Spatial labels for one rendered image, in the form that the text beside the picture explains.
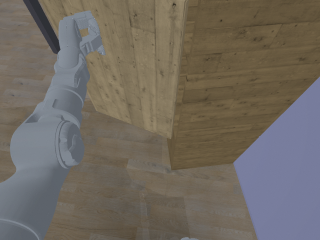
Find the robot left hand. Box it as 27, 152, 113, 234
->
58, 10, 106, 58

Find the robot left upper arm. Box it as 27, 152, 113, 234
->
0, 120, 85, 240

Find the handle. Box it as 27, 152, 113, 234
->
23, 0, 61, 54

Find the robot left forearm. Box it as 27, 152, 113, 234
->
10, 47, 90, 165

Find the cupboard door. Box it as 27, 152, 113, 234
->
40, 0, 189, 139

